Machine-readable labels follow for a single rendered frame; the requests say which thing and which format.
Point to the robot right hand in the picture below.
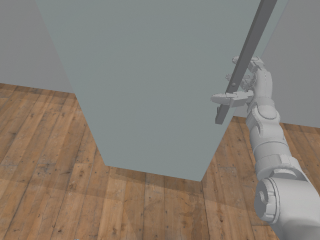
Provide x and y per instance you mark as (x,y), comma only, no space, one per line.
(261,85)

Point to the right robot upper arm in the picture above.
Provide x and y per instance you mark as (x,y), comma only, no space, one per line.
(291,208)

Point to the handle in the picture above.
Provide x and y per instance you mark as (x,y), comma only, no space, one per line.
(256,30)

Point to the robot right forearm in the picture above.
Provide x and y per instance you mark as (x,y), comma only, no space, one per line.
(269,146)

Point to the fridge door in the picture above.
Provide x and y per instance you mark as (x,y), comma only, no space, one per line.
(144,71)

